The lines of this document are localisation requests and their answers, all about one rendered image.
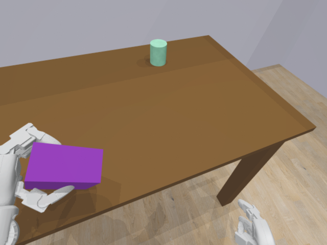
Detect left robot forearm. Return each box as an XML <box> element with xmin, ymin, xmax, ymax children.
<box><xmin>0</xmin><ymin>205</ymin><xmax>20</xmax><ymax>245</ymax></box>

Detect sponge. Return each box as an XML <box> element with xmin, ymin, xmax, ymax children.
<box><xmin>25</xmin><ymin>142</ymin><xmax>103</xmax><ymax>189</ymax></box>

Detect left robot hand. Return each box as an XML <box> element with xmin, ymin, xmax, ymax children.
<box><xmin>0</xmin><ymin>123</ymin><xmax>75</xmax><ymax>213</ymax></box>

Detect right robot hand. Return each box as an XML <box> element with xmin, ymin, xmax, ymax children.
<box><xmin>235</xmin><ymin>199</ymin><xmax>276</xmax><ymax>245</ymax></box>

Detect table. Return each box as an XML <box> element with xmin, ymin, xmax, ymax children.
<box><xmin>0</xmin><ymin>35</ymin><xmax>316</xmax><ymax>245</ymax></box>

